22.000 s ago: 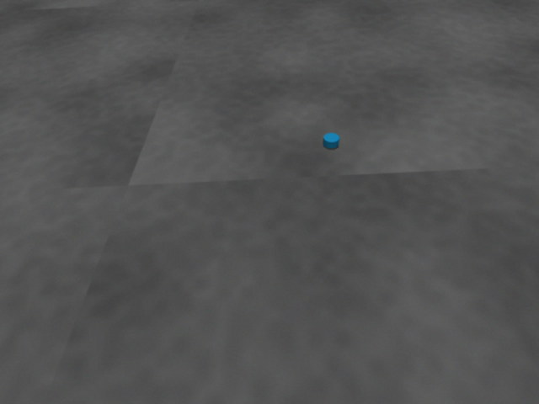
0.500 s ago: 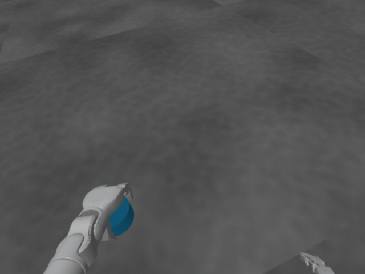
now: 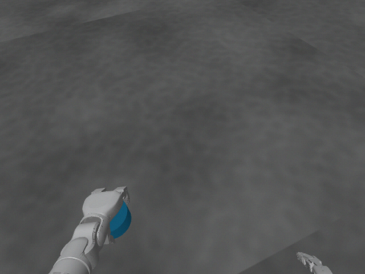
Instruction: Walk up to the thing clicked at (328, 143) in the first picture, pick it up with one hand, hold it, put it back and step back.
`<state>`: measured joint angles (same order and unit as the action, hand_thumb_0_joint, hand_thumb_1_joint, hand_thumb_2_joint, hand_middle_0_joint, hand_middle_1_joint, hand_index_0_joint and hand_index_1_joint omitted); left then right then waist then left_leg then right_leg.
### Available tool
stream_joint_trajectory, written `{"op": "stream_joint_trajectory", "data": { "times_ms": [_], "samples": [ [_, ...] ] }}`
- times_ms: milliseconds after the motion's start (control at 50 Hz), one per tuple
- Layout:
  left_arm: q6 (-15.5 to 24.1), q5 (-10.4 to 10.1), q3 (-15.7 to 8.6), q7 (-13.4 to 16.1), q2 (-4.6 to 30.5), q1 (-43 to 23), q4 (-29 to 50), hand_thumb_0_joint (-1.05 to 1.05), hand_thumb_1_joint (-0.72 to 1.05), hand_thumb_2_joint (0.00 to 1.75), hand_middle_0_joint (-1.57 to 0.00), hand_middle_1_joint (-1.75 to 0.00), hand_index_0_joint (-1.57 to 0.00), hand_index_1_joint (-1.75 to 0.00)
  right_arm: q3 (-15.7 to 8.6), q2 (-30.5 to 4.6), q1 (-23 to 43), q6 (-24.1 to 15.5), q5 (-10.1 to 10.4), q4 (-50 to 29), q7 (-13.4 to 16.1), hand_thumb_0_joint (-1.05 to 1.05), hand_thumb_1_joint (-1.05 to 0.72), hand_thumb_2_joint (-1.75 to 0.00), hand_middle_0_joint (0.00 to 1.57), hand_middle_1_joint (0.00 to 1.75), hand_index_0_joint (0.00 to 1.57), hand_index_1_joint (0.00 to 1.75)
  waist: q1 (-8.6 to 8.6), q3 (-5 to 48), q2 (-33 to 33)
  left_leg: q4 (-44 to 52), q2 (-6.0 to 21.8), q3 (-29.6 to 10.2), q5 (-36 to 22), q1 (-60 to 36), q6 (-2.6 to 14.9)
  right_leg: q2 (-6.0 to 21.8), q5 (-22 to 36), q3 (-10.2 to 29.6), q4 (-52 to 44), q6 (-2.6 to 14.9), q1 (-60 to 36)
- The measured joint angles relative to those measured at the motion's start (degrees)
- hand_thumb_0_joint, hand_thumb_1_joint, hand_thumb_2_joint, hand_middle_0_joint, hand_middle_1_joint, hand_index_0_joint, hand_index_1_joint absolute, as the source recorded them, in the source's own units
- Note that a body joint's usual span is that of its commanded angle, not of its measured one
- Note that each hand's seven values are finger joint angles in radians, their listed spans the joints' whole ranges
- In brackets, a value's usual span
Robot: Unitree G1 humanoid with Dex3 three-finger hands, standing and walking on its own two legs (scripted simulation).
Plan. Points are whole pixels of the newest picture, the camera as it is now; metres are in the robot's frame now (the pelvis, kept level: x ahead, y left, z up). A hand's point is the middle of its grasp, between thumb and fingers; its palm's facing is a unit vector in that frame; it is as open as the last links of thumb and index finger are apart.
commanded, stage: crouch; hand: left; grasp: from above
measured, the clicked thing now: (111, 217) +0.30 +0.22 -0.10
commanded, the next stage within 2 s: lower in 1.68 s
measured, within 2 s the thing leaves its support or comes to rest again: neither
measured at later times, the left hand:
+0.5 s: hand (128, 229) +0.34 +0.24 -0.32, palm faces -0.41 +0.04 -0.91, open 11.6 cm
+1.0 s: hand (137, 239) +0.36 +0.25 -0.50, palm faces -0.43 -0.02 -0.90, open 11.5 cm
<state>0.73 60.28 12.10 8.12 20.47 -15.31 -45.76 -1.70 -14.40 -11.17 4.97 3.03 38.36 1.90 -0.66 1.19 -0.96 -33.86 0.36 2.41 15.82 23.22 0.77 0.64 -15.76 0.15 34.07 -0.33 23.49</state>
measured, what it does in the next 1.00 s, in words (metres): lowers itself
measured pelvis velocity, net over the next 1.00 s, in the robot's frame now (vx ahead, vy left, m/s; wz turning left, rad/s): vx -0.07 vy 0.00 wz -0.04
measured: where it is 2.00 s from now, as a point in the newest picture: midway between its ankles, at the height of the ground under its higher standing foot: outside the picture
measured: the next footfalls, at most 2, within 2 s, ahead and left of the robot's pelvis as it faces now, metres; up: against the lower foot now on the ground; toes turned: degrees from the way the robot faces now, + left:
none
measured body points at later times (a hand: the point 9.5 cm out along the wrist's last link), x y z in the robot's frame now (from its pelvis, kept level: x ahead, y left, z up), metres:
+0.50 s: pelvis -0.06 +0.01 -0.20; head +0.10 +0.02 +0.22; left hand +0.36 +0.23 -0.27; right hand -0.01 -0.27 -0.32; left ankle +0.01 +0.11 -0.73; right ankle +0.01 -0.12 -0.73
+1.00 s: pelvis -0.07 +0.00 -0.33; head +0.16 +0.04 +0.06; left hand +0.38 +0.25 -0.45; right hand +0.00 -0.28 -0.45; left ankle +0.01 +0.11 -0.73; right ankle +0.01 -0.12 -0.73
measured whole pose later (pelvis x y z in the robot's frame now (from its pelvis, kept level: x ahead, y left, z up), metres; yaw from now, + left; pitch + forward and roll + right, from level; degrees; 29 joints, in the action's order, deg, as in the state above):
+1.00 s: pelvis -0.07 +0.00 -0.33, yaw -2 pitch +38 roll -5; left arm 7.8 70.5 -1.9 25.7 31.5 -46.7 -75.3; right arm -1.6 -15.0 -8.1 -4.6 -6.4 43.5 -5.0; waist -9.4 8.9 -0.7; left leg -118.9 1.2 -2.8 38.2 118.5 1.4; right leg 0.9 -37.9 -3.9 116.0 0.1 115.6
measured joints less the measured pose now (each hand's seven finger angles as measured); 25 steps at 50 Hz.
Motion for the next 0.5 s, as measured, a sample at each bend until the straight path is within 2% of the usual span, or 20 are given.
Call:
{"op": "stream_joint_trajectory", "data": {
  "times_ms": [80, 180, 320, 500],
  "samples": [
    [0.7, 3.0, -0.5, 4.3, 0.1, -3.8, -5.5, 0.01, -0.24, 0.83, -0.34, -0.97, -0.40, -0.95, -0.7, -0.4, 0.0, -0.7, -1.1, 0.7, -0.9, 0.01, -0.90, -0.89, 0.21, 0.30, 0.20, 0.30, -0.57, 1.6, 0.9, -8.9, 0.3, -0.7, 3.0, 10.0, -0.12, -0.1, -2.8, -0.6, 8.2, 0.09, 9.5],
    [1.3, 5.3, -1.8, 9.2, 0.7, -9.9, -12.7, 0.01, -0.24, 0.83, -0.34, -0.97, -0.40, -0.95, -1.8, -1.2, -0.9, -1.7, -2.2, 1.4, -1.4, 0.00, -0.90, -0.89, 0.21, 0.30, 0.20, 0.30, -1.84, 5.0, 1.0, -22.7, 0.7, -1.3, 7.8, 25.2, 0.01, -0.3, -7.3, -1.1, 21.2, -0.09, 24.2],
    [1.7, 6.1, -4.2, 12.7, 2.0, -17.1, -19.4, 0.01, -0.24, 0.81, -0.34, -0.97, -0.41, -0.95, -2.5, -1.8, -2.2, -3.6, -3.4, 2.3, -1.1, 0.00, -0.90, -0.89, 0.20, 0.30, 0.20, 0.30, -4.50, 9.0, 0.1, -41.3, 1.0, -1.8, 13.5, 46.6, 0.57, -0.4, -12.8, -1.4, 39.2, -0.38, 45.1],
    [1.6, 6.2, -7.6, 13.7, 4.1, -22.9, -22.1, 0.01, -0.25, 0.81, -0.37, -0.95, -0.43, -0.93, -1.9, -0.2, -1.7, -5.0, -5.0, 4.3, -0.9, 0.01, -0.90, -0.89, 0.20, 0.29, 0.20, 0.30, -6.49, 9.9, -1.6, -58.8, 0.9, -1.9, 17.3, 67.2, 1.33, 0.0, -16.6, -1.2, 56.5, -0.57, 65.4]
  ]
}}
